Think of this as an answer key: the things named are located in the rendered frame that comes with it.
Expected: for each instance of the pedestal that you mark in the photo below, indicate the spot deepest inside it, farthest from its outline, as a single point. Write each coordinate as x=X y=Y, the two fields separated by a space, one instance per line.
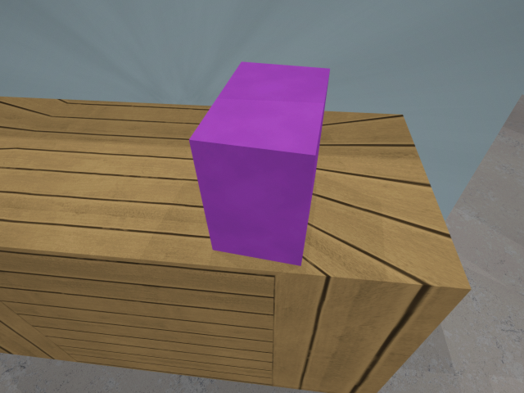
x=106 y=258

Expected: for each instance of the carton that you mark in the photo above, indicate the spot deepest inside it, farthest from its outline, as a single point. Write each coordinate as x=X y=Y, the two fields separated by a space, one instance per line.
x=255 y=154

